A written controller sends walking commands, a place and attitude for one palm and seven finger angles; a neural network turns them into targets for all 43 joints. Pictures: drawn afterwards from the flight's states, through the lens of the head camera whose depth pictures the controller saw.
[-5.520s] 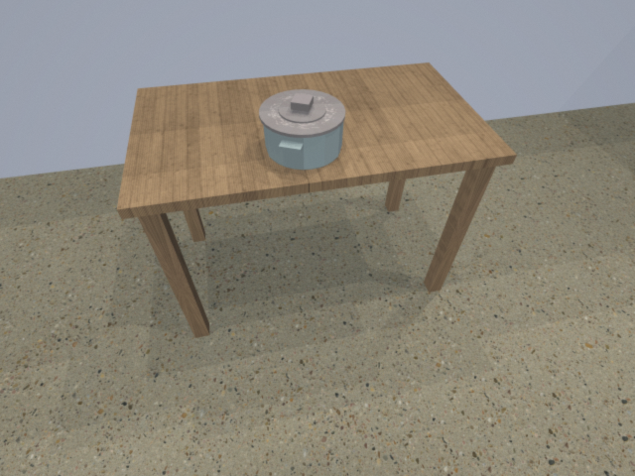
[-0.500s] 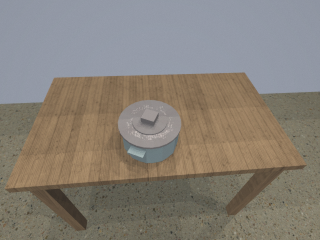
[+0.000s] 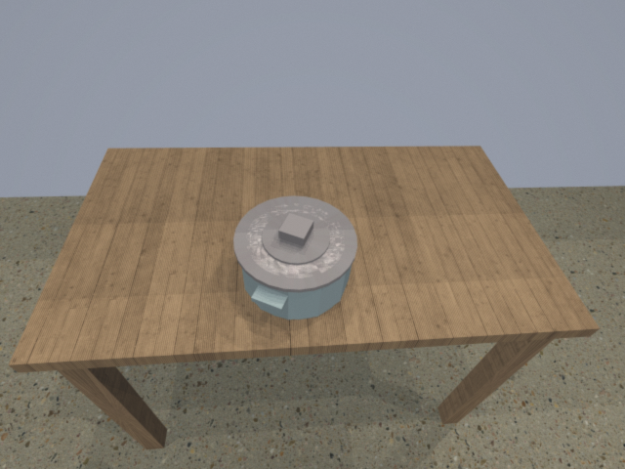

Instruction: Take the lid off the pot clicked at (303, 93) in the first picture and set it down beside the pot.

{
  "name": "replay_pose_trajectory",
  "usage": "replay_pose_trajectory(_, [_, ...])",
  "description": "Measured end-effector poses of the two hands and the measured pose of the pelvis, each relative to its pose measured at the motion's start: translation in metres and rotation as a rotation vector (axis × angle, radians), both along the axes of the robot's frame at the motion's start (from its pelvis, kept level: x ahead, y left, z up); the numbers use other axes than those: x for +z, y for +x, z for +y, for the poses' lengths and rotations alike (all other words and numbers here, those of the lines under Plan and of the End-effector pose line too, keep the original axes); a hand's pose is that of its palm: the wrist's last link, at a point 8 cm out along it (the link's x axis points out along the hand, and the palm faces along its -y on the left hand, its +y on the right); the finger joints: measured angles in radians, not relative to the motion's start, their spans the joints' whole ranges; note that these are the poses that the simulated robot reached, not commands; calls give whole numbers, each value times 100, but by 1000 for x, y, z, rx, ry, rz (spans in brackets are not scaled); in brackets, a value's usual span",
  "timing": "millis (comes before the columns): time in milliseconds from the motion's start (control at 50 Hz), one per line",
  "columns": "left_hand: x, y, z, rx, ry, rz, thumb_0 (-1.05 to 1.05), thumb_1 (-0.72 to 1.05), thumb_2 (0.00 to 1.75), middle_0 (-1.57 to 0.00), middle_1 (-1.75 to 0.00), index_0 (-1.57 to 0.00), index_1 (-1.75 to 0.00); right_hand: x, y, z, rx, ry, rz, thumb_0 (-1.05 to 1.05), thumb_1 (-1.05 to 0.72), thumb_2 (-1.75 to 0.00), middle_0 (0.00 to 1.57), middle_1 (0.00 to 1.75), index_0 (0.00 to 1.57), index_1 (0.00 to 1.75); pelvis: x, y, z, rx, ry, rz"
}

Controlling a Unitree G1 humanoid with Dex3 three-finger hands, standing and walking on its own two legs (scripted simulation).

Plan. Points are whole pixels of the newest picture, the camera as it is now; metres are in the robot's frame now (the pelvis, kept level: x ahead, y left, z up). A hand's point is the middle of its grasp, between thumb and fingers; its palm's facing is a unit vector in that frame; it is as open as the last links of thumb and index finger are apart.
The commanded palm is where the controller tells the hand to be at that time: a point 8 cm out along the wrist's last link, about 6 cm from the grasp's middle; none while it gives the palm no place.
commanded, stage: look again from close up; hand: left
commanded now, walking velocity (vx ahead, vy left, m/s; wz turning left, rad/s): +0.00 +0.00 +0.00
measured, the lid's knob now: (296, 229) +0.48 +0.06 +0.01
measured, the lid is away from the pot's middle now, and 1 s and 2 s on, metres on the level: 0.00 0.00 0.00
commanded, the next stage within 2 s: shuffle to correct the standing spot in 0.12 s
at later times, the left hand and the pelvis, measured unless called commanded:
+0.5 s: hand out of the picture -0.02 +0.15 -0.19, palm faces +0.05 -0.99 -0.13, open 7.4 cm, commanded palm none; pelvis +0.01 +0.00 +0.00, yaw +2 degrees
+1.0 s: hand out of the picture -0.01 +0.09 -0.19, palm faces +0.17 -0.98 -0.14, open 7.4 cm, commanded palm none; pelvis +0.03 -0.06 -0.01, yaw +7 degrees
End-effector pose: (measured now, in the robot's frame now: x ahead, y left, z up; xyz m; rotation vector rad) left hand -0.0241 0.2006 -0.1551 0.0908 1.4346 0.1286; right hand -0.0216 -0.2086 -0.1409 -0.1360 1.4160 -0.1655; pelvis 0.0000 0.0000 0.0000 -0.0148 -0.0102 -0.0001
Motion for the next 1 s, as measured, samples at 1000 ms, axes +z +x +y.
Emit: replay_pose_trajectory(1000, [-7, -1, -65, 140, -1, 28, 1, 91, 90, -20, -30, -20, -30, -6, 68, -69, 80, -49, 3, 1, -92, -90, 20, 30, 20, 30, -8, 27, -58, 118, 2, 32])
